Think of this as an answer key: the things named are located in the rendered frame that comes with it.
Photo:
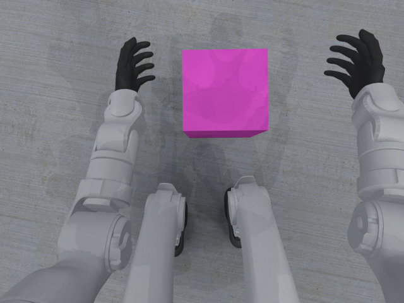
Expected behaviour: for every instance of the robot right thigh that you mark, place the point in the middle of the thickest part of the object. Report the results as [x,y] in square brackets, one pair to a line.
[267,275]

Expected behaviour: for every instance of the left robot upper arm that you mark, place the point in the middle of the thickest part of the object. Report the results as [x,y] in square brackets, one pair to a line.
[92,246]

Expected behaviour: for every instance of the robot right foot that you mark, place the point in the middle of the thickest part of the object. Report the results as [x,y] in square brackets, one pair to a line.
[236,241]

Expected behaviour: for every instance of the right robot upper arm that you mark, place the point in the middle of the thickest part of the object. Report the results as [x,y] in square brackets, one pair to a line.
[376,231]

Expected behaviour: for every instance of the robot right hand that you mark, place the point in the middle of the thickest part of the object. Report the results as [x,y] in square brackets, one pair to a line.
[367,61]

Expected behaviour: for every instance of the left robot forearm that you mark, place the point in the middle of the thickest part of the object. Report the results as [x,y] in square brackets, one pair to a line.
[107,186]

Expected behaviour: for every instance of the robot left hand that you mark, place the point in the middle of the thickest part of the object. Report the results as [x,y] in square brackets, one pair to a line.
[127,73]

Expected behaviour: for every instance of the right robot forearm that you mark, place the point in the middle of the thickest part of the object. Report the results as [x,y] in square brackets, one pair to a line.
[378,116]

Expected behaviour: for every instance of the carton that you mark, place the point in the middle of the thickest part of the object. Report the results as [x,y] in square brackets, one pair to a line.
[224,93]

